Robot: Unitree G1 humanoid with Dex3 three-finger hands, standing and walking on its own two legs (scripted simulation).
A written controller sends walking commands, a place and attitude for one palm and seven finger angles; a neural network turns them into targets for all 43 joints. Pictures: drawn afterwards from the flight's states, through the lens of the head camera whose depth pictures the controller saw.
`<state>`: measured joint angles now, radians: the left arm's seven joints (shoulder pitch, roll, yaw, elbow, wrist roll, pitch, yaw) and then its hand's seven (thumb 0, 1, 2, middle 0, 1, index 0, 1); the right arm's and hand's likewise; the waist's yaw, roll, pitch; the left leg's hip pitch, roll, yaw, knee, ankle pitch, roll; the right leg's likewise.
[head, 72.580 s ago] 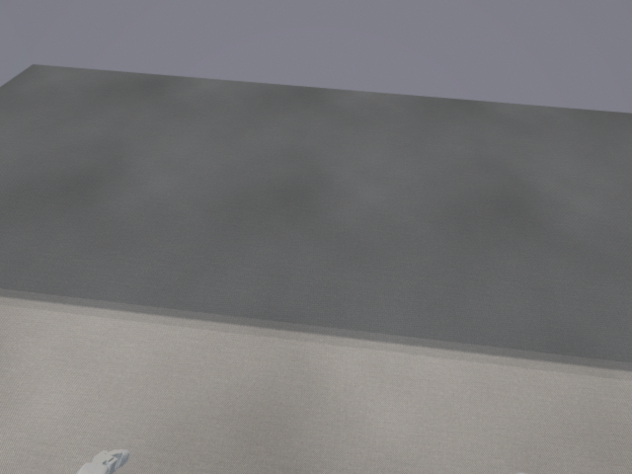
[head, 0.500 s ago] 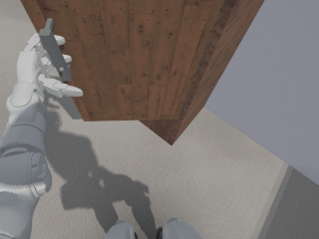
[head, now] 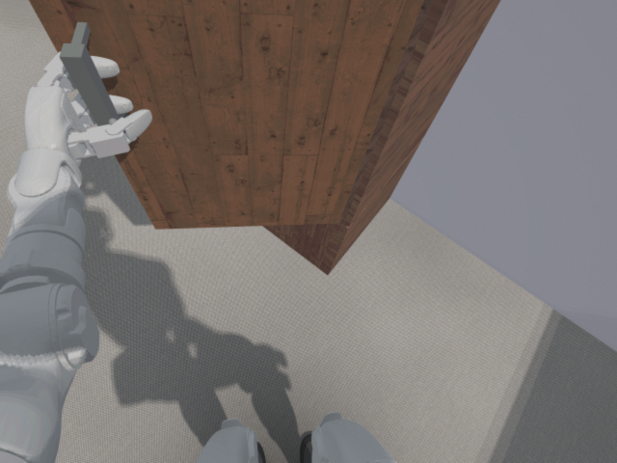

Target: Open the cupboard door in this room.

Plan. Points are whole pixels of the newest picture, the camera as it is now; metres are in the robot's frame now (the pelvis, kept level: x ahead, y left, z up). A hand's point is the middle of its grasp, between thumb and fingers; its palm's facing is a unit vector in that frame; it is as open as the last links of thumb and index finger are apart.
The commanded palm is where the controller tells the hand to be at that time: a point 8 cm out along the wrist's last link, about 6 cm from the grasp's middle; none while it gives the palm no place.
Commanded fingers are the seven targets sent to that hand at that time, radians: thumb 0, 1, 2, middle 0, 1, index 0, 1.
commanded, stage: close the thumb around the handle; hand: left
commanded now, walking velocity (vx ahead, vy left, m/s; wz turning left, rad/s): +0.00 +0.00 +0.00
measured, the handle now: (102, 91) +0.57 +0.21 +0.08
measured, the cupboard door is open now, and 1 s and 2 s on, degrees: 43 67 85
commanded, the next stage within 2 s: pull the door open along its arc in 0.26 s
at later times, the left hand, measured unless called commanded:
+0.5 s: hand (116, 128) +0.51 +0.19 +0.08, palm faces +0.01 -1.00 -0.01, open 5.7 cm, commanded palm +0.48 +0.23 +0.08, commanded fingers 0.00 0.90 0.90 -0.40 -1.35 -0.40 -1.35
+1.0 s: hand (152, 236) +0.37 +0.14 +0.08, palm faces +0.17 -0.98 +0.07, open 6.2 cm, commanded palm +0.31 +0.22 +0.08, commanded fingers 0.00 0.90 0.90 -0.40 -1.35 -0.40 -1.35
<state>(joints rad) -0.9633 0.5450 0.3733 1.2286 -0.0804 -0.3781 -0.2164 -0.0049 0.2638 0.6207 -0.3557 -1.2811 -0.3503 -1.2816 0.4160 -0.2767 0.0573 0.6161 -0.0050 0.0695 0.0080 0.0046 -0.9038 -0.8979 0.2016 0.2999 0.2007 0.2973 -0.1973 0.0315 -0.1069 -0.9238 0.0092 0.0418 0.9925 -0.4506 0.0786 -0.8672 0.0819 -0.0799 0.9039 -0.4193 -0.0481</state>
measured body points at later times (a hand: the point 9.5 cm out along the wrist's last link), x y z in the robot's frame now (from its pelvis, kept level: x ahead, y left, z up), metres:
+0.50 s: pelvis +0.00 +0.00 +0.00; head +0.12 +0.03 +0.44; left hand +0.51 +0.24 +0.09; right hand -0.01 -0.26 -0.10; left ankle +0.00 +0.07 -0.68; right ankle +0.00 -0.10 -0.68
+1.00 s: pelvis +0.01 +0.00 +0.02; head +0.06 +0.00 +0.47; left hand +0.35 +0.19 +0.08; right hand +0.14 -0.24 -0.08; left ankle +0.00 +0.07 -0.68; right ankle +0.00 -0.10 -0.68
